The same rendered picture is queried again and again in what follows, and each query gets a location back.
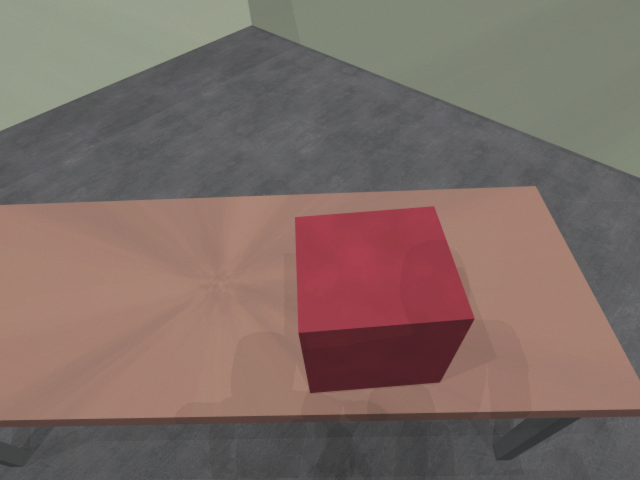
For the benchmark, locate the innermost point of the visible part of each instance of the table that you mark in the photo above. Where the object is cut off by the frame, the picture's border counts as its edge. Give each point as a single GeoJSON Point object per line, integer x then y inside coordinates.
{"type": "Point", "coordinates": [184, 311]}

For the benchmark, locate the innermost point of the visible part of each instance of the carton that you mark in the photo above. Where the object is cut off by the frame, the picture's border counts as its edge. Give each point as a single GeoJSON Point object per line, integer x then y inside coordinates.
{"type": "Point", "coordinates": [380, 300]}

